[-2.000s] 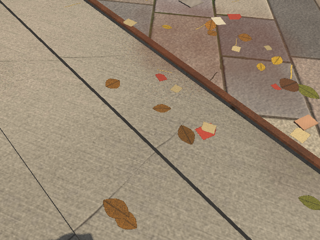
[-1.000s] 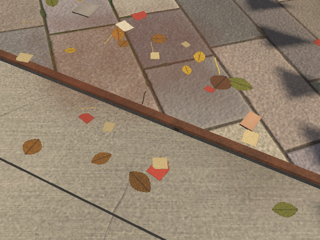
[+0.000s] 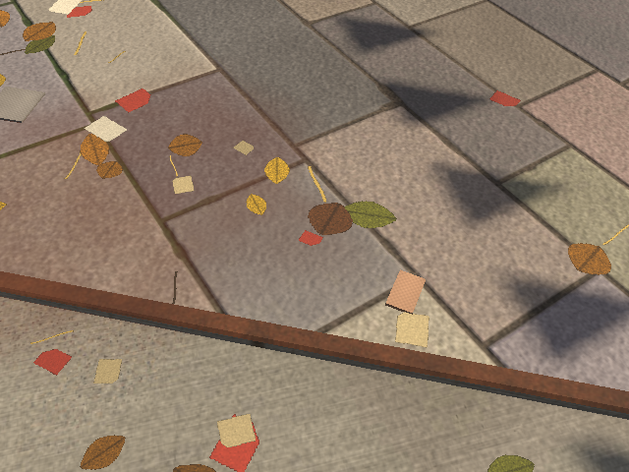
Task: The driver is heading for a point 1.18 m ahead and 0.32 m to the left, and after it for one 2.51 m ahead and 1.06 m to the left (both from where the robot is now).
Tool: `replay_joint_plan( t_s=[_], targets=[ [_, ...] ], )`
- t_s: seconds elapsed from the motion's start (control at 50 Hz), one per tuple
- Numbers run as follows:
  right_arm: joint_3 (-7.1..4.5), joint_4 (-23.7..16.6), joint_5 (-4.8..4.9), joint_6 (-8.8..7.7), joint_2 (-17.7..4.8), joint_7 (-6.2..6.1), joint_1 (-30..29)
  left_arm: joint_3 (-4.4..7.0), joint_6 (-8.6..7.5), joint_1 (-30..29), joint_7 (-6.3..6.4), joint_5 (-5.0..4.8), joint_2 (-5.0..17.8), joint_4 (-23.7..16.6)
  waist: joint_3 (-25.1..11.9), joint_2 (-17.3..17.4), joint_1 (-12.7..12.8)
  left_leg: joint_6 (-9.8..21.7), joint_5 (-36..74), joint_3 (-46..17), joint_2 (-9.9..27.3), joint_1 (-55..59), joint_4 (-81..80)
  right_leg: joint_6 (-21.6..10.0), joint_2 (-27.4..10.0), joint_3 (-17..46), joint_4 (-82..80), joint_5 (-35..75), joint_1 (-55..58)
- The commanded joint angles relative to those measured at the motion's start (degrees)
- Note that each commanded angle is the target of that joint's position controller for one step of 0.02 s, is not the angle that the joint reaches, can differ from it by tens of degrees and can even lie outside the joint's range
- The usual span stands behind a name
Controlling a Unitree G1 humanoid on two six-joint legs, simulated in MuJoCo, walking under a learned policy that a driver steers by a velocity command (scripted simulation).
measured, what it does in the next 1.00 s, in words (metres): climbs, turning left: right foot 0.03 m higher, then left foot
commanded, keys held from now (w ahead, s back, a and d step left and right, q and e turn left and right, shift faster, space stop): w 0.10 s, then w+q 0.76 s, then q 0.10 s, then no key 0.04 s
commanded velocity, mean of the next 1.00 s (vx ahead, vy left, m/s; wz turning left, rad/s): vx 0.47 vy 0.00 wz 0.39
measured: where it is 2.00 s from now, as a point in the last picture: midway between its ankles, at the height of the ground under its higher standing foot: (216, 376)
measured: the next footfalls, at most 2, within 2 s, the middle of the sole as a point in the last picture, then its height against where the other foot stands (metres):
right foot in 0.16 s outside the picture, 0.03 m higher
left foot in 0.70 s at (210, 466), level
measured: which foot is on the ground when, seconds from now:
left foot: down 0.00-0.16, up 0.18-0.68, down 0.70-1.00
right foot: up 0.00-0.14, down 0.16-0.70, up 0.72-1.00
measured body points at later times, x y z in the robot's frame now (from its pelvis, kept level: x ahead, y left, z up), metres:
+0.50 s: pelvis +0.27 -0.03 +0.03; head +0.28 -0.02 +0.48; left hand +0.28 +0.26 -0.10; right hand +0.47 -0.27 -0.06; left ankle +0.38 +0.15 -0.64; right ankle +0.26 -0.14 -0.72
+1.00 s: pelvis +0.52 +0.11 +0.03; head +0.55 +0.14 +0.48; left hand +0.60 +0.43 -0.06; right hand +0.71 -0.12 -0.07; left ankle +0.47 +0.16 -0.72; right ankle +0.73 +0.00 -0.65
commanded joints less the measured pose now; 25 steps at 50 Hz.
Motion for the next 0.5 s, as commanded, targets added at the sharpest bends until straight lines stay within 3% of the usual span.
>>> replay_joint_plan(
  t_s=[0.02,0.06,0.1,0.12,0.14,0.16,0.18,0.2,0.22,0.24,0.26,0.28,0.32,0.36,0.42,0.5],
  targets=[
    [-2.58,-3.0,0.56,0.10,-10.5,-0.67,-0.3,-1.13,-1.19,-10.3,-0.78,-0.19,-0.5,-6.3,5.2,6.7,-1.5,8.5,16.1,-6.7,13.4,-3.0,-6.9,0.3,2.0,-3.9,-9.7,2.0,-0.1],
    [-2.76,-1.8,0.93,0.58,-11.4,-0.85,1.7,-1.02,-1.46,-13.0,-1.42,-0.57,0.3,-7.3,6.1,7.1,-1.8,8.6,16.2,-7.1,14.8,-0.8,-6.8,-0.6,2.9,-4.0,-14.1,2.3,1.5],
    [-2.84,-1.5,1.16,0.68,-11.9,-0.84,0.8,-0.26,-2.04,-11.6,-1.90,-0.61,2.4,-7.5,4.5,9.4,0.7,8.3,25.6,-6.9,16.9,2.1,-4.0,-3.2,4.2,-4.9,-13.6,-2.8,4.8],
    [-2.75,-1.6,1.15,0.76,-11.9,-0.98,0.1,0.39,-2.27,-9.1,-1.87,-0.55,3.9,-7.3,2.3,10.5,2.9,7.4,36.7,-6.4,16.6,2.6,-0.3,-4.6,5.9,-5.6,-14.8,-3.8,10.1],
    [-2.56,-1.5,1.22,0.93,-11.8,-1.30,-0.7,1.44,-2.28,-3.1,-1.44,-0.28,5.5,-5.8,-2.0,11.0,7.0,5.7,48.0,-4.7,14.9,1.5,6.8,-6.1,7.9,-6.7,-17.5,-3.0,20.0],
    [-2.02,-2.1,0.66,0.96,-10.8,-1.65,-1.3,3.07,-2.15,7.9,-0.74,0.12,9.0,-2.9,-9.1,10.2,12.0,3.6,48.9,-3.2,12.2,-5.1,19.0,-8.2,6.5,-4.1,-17.3,-1.2,36.6],
    [-0.49,-4.3,0.50,0.47,-5.8,-1.61,3.2,4.55,-1.78,16.7,0.07,1.68,14.5,-1.5,-19.8,-0.4,12.3,-0.6,28.8,-0.4,5.7,-25.9,41.4,-15.3,-9.2,18.6,-19.5,-14.2,60.1],
    [0.22,-3.9,0.42,-0.47,-4.2,-1.25,3.8,4.04,-1.71,19.4,0.25,1.18,13.2,-1.1,-27.5,-11.1,12.4,-1.2,-16.0,-8.1,-0.4,-34.1,54.1,-18.6,-17.1,40.9,-31.2,-27.9,64.6],
    [-1.65,-4.5,2.14,-0.90,-9.6,-0.58,-1.1,2.56,-1.85,14.8,0.80,0.87,8.9,-1.2,-17.9,-7.9,12.1,-1.0,-14.6,-11.3,2.3,-40.9,62.0,-16.0,-16.2,38.3,-34.4,-34.1,57.5],
    [-1.91,-5.7,2.49,-0.97,-10.2,-0.35,-4.4,2.08,-1.78,10.5,1.21,0.09,7.7,-1.0,-9.6,-5.6,9.8,-0.5,-10.3,-8.4,5.2,-42.6,61.4,-14.3,-15.4,29.8,-35.7,-30.1,48.4],
    [-1.97,-6.2,1.71,-0.83,-9.6,-0.51,-6.5,1.71,-1.92,7.2,1.35,0.04,6.0,-0.4,-5.5,-2.4,7.9,-0.4,-6.7,-7.0,7.5,-41.0,59.0,-13.0,-13.2,23.0,-37.1,-23.6,41.0],
    [-2.32,-5.8,1.47,-0.11,-8.8,-0.71,-5.8,1.32,-2.44,4.9,1.14,0.76,4.4,-0.2,-3.1,-2.6,5.5,-0.4,-4.1,-7.4,9.2,-37.1,56.9,-11.9,-11.0,17.0,-38.8,-17.7,34.5],
    [-2.33,-3.9,1.96,2.01,-6.3,-1.00,-1.6,1.23,-3.36,1.6,0.80,1.11,2.5,0.6,-1.7,-4.1,2.4,-1.1,-2.1,-7.4,10.1,-31.5,56.7,-11.8,-9.4,9.0,-42.4,-13.2,27.6],
    [-2.52,-4.4,1.82,3.36,-6.0,-1.42,-2.8,1.66,-3.99,0.5,0.82,0.97,3.4,1.7,1.3,-2.8,1.6,-2.2,0.4,-7.6,10.5,-33.2,55.2,-12.2,-9.4,3.6,-45.2,-10.4,25.2],
    [-2.36,-6.1,0.92,3.75,-5.5,-1.38,-7.1,2.45,-3.77,1.5,1.49,1.29,5.8,3.1,3.0,-1.2,2.1,-3.6,6.3,-7.3,10.9,-37.1,48.9,-12.6,-9.7,-2.1,-46.6,-7.7,26.9],
    [-1.87,-8.1,0.91,3.02,-4.8,0.36,-14.0,3.09,-3.31,3.3,1.98,1.02,8.5,3.8,3.9,1.1,4.9,-3.0,13.7,-4.0,10.7,-37.1,36.3,-11.9,-10.0,-7.8,-46.5,-3.2,32.6]
  ],
)
Keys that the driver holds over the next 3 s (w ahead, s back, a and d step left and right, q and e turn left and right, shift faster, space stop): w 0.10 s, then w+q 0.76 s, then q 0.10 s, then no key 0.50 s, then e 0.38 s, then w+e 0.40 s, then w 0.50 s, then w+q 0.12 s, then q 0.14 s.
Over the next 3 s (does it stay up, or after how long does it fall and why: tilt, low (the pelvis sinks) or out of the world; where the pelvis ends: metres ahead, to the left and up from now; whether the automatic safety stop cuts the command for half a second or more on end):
stays up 1.02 0.21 0.06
